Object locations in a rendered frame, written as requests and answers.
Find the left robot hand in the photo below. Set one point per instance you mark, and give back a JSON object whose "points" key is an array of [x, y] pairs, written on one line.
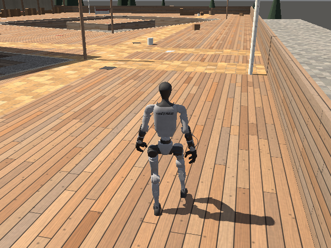
{"points": [[143, 144]]}

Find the right robot upper arm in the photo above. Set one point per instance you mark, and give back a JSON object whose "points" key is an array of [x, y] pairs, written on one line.
{"points": [[183, 117]]}

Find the right robot hand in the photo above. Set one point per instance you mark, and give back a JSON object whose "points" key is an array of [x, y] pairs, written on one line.
{"points": [[193, 157]]}

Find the right robot forearm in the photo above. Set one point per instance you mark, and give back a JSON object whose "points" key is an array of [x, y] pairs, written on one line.
{"points": [[189, 140]]}

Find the robot head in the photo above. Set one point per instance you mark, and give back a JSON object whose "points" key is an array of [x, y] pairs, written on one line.
{"points": [[165, 89]]}

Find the left robot upper arm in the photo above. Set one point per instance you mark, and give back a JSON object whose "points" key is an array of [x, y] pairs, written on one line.
{"points": [[146, 117]]}

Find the left robot forearm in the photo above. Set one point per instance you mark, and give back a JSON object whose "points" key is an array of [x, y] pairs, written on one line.
{"points": [[141, 136]]}

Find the robot right foot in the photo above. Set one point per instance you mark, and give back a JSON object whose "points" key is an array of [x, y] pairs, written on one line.
{"points": [[183, 193]]}

